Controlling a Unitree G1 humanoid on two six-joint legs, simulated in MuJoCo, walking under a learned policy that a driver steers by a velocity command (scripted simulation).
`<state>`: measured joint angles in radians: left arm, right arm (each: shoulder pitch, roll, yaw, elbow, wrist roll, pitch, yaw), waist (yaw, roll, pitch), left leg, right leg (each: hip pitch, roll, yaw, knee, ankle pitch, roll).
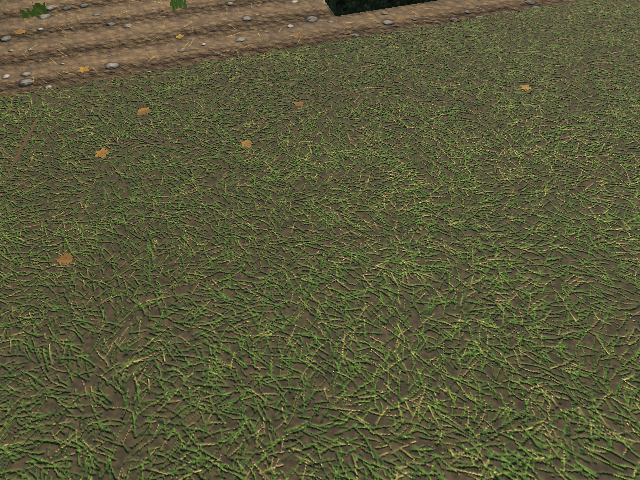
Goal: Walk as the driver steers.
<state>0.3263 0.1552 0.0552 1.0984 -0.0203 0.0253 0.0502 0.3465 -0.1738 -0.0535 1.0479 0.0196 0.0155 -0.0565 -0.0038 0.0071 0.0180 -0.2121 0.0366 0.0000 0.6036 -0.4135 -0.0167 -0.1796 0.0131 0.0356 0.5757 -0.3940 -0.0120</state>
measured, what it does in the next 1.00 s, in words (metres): walks ahead: right foot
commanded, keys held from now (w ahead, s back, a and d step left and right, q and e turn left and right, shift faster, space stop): w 1.00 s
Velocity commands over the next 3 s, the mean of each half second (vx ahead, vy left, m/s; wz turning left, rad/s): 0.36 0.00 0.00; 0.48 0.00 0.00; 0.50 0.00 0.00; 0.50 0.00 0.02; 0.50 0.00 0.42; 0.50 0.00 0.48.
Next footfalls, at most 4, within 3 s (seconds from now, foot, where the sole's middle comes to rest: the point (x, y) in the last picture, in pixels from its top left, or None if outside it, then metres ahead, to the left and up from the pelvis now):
0.64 right None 0.42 -0.04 -0.77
1.30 left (218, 409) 0.78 0.29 -0.93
1.76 right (306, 315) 1.06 0.07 -0.93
2.50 left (193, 268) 1.38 0.46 -1.10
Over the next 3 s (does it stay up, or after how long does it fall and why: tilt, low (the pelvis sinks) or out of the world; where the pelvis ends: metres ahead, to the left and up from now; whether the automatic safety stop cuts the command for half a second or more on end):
stays up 1.57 0.42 -0.34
